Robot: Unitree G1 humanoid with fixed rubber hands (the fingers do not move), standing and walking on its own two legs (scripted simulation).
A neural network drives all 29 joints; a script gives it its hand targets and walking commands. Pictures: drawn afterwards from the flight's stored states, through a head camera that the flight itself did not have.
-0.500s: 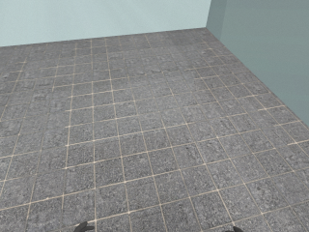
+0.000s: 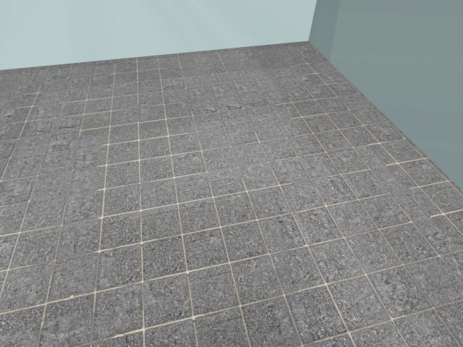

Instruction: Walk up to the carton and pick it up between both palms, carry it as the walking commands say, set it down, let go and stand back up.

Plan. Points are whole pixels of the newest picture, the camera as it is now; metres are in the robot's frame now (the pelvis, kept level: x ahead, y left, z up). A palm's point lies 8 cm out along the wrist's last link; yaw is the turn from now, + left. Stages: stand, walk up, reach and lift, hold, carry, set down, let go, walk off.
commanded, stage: stand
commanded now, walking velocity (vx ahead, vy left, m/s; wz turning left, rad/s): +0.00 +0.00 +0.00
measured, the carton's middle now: out of the picture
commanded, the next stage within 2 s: walk up in 0.54 s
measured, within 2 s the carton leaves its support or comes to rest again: neither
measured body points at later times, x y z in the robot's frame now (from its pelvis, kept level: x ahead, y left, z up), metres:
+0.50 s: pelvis +0.00 +0.00 +0.01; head +0.01 +0.00 +0.46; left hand +0.03 +0.23 -0.14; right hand +0.03 -0.23 -0.14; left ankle +0.00 +0.12 -0.73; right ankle +0.00 -0.12 -0.73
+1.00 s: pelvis -0.02 -0.03 +0.00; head +0.00 -0.04 +0.45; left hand -0.01 +0.23 -0.14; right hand +0.07 -0.27 -0.15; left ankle -0.04 +0.10 -0.68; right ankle +0.00 -0.14 -0.73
